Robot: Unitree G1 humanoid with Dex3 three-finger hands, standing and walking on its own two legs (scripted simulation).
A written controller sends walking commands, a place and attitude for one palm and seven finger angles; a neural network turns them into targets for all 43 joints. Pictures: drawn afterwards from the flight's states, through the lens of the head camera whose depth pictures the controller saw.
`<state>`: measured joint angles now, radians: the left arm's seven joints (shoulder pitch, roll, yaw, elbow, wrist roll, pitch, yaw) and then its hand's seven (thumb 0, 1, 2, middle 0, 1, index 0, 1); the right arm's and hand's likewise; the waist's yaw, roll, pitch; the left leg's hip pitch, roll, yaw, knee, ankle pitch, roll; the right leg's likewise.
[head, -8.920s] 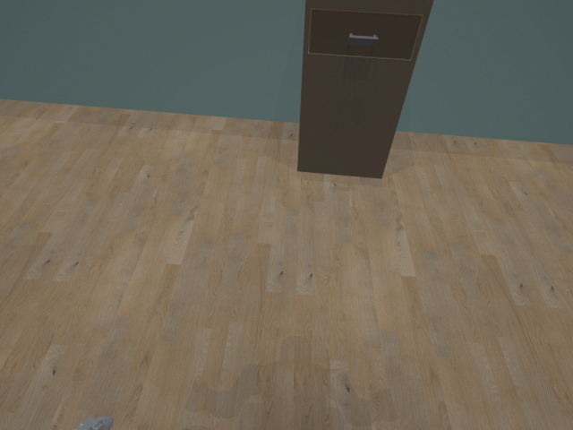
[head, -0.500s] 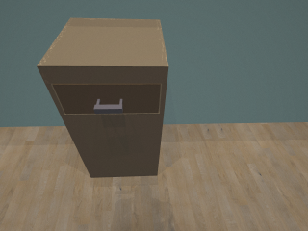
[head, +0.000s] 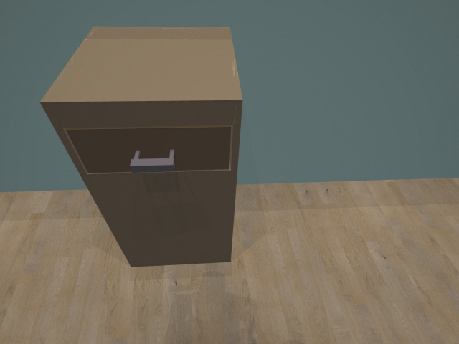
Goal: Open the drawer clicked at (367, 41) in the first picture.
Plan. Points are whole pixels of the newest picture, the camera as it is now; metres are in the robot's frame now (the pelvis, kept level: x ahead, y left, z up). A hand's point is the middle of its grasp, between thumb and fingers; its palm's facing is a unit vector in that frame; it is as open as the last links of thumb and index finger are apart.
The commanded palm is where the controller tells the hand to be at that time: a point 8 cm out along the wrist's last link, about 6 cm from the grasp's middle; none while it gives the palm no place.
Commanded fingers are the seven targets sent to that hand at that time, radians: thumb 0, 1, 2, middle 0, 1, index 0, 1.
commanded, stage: shuffle to correct the standing spot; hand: left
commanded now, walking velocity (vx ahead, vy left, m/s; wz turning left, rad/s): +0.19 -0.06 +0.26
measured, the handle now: (153, 159) +0.56 +0.23 -0.05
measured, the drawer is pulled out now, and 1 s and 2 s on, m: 0.00 0.00 0.00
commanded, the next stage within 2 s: come to a stop and stand still in 0.12 s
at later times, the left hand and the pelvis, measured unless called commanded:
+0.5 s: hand out of the picture +0.03 +0.16 -0.18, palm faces +0.09 -0.98 -0.18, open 7.4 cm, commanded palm none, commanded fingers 0.00 0.90 0.90 -0.20 -0.30 -0.20 -0.30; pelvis +0.07 +0.00 +0.00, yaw +1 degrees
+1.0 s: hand out of the picture +0.03 +0.17 -0.17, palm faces +0.06 -0.98 -0.20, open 7.3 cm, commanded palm none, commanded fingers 0.00 0.90 0.90 -0.20 -0.30 -0.20 -0.30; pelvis +0.02 -0.01 +0.00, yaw +1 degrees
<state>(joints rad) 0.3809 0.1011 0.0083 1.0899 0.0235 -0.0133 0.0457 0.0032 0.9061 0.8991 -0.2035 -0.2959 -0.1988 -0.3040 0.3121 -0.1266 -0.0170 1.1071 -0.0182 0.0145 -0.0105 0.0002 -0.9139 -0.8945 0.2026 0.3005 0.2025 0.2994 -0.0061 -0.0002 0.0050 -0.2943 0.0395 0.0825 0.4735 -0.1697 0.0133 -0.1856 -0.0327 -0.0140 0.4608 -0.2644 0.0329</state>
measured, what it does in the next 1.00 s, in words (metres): stands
